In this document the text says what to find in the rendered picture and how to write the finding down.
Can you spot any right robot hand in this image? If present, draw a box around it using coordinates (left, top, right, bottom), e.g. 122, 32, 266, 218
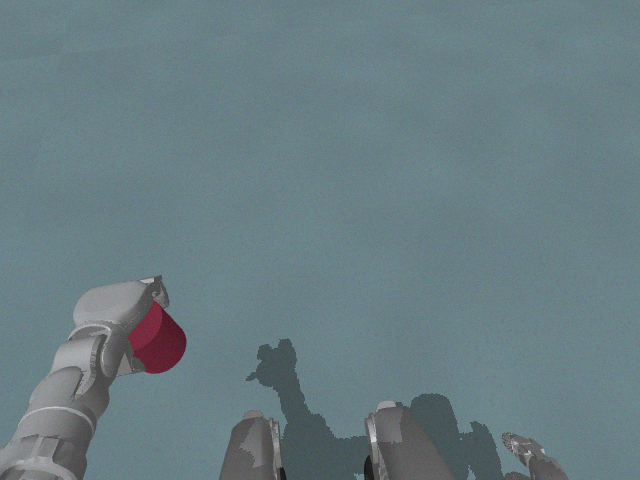
502, 432, 569, 480

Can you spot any left robot arm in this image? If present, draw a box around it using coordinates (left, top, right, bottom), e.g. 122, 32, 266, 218
0, 320, 128, 480

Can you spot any mug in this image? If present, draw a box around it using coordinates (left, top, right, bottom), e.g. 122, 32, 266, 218
127, 300, 187, 374

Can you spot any left robot hand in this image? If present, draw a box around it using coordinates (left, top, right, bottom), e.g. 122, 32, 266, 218
73, 275, 169, 377

